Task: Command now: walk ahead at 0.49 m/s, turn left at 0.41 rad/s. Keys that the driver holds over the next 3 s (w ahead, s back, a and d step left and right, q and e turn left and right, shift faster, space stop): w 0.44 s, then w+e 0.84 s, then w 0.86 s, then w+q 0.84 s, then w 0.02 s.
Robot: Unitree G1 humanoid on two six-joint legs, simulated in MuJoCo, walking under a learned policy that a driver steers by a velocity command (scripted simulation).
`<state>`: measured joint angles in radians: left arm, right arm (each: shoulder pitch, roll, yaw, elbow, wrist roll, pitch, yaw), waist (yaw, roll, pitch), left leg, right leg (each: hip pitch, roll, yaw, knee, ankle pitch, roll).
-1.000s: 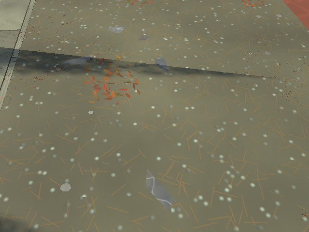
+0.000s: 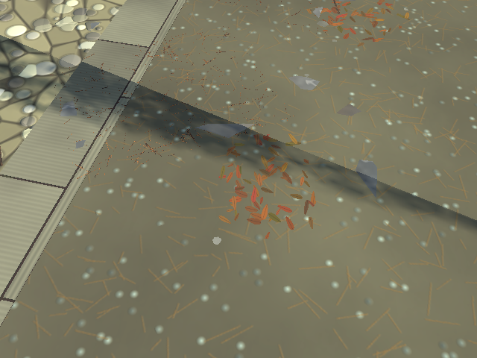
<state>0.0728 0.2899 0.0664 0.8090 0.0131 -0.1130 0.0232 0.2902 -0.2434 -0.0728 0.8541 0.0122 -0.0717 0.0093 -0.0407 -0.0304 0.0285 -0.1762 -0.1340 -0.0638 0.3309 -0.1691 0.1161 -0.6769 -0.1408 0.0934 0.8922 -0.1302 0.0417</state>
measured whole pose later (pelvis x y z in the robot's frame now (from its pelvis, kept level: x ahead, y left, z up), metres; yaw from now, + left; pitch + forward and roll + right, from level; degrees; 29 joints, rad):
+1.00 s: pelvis +0.55 +0.00 +0.00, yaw -11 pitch +2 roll +2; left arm 0.21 0.32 0.08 0.75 -0.02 -0.03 0.00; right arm 0.29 -0.26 -0.08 0.86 -0.01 -0.10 0.00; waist -0.04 -0.05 0.00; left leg -0.13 -0.01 0.14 0.29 -0.19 0.03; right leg -0.68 -0.11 0.05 1.04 -0.20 0.00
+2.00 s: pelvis +1.08 -0.20 +0.00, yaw -27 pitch +1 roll +1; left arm 0.24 0.29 0.06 0.75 -0.01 -0.06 0.00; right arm 0.28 -0.26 -0.05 0.84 -0.01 -0.09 0.03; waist -0.03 -0.04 0.02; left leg -0.23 -0.06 0.05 0.36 -0.16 0.07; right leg -0.58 -0.09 0.04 1.07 -0.28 -0.02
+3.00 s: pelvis +1.58 -0.37 -0.01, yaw -1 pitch +1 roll -1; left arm 0.15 0.30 0.07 0.78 0.00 -0.11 0.00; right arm 0.27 -0.28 -0.08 0.73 0.01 -0.04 0.03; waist -0.02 -0.02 0.06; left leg -0.32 -0.09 -0.01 0.47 -0.18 0.10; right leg -0.50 -0.08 0.03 1.14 -0.36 0.01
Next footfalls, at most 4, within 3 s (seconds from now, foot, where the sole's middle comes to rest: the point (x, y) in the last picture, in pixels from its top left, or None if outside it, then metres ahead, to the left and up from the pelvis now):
0.22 right None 0.33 -0.15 -0.78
0.74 left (197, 319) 0.59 0.10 -0.78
1.24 right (301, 253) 0.80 -0.22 -0.78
1.78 left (269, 165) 1.17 -0.15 -0.78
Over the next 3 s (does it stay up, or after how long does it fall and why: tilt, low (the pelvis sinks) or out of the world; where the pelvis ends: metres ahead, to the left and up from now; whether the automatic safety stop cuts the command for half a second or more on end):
stays up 1.58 -0.37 -0.01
